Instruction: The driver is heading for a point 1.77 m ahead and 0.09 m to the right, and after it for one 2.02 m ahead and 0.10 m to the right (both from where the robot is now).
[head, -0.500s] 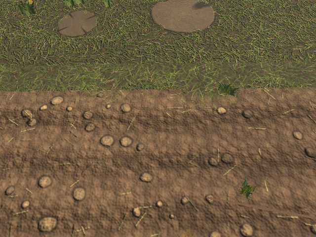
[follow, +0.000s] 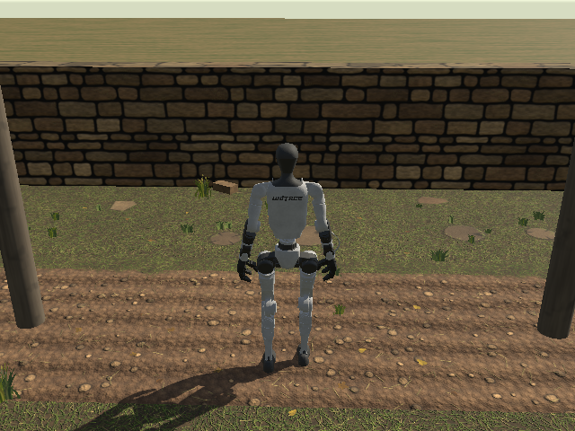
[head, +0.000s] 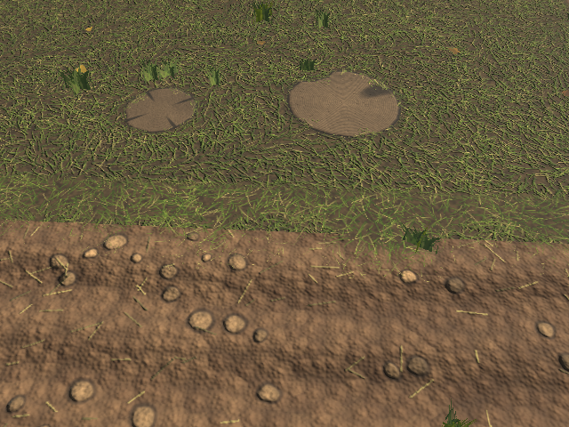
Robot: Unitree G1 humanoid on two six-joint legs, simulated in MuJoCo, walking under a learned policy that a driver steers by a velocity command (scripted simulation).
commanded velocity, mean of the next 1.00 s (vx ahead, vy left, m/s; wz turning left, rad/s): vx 0.00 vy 0.00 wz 0.00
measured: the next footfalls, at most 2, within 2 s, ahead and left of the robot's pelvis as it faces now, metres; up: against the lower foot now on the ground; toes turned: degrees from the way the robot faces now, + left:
right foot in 1.42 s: +0.16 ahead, -0.11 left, +0.00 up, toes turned -4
left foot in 1.90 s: +0.51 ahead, +0.02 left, +0.00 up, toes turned +4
